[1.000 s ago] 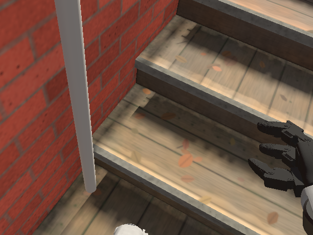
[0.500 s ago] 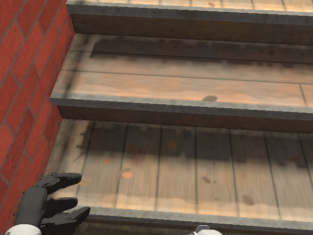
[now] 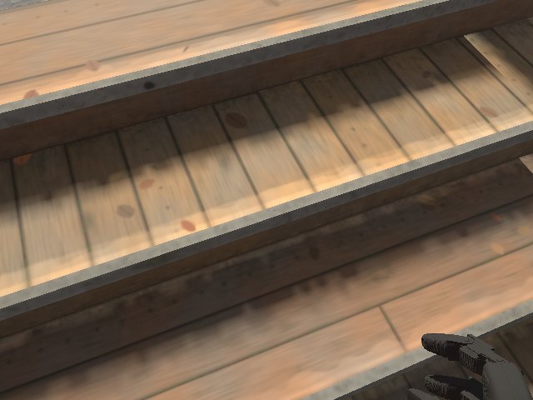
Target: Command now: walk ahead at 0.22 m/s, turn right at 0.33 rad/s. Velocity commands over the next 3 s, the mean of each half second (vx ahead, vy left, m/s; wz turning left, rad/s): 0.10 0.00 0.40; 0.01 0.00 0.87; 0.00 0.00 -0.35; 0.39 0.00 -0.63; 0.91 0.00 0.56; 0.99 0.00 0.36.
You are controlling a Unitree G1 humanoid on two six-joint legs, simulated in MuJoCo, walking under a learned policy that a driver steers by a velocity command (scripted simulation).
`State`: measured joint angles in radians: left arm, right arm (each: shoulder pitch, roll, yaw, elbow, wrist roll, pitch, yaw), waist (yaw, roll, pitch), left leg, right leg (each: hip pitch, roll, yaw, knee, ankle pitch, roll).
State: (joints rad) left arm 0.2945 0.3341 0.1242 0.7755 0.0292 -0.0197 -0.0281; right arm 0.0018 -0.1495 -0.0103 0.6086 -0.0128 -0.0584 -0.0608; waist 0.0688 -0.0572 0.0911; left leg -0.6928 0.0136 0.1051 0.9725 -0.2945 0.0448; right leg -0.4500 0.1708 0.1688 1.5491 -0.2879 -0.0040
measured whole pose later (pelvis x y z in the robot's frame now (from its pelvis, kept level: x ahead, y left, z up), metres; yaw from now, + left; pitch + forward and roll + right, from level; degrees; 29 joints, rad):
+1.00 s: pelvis +0.09 +0.08 +0.05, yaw +40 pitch +3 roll -1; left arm 0.18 0.22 0.06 0.64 0.06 0.03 0.01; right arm 0.22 -0.20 -0.05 0.58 -0.03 0.04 -0.07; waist 0.00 -0.08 0.02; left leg -0.46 -0.02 -0.07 0.75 -0.34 0.01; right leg -0.73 -0.03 -0.03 1.69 -0.29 0.04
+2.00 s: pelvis +0.16 +0.08 +0.08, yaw +5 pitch +5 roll -1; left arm 0.37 0.24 0.08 0.81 0.03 -0.08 0.03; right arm 0.02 -0.17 0.01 0.43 -0.05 0.01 -0.04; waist 0.06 0.01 -0.08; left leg -1.10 0.04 -0.06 1.93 -0.60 0.05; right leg -0.28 0.07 0.25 0.37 -0.21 -0.06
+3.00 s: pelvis +0.66 +0.42 +0.29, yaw +33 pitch +6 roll +1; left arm 0.44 0.24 0.09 0.90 -0.01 -0.13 -0.05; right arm 0.04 -0.13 0.01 0.60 -0.06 -0.06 -0.05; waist 0.04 -0.09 0.02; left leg -0.72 -0.02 0.02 1.15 -0.53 0.02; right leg -0.42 0.14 0.20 1.66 -0.13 -0.06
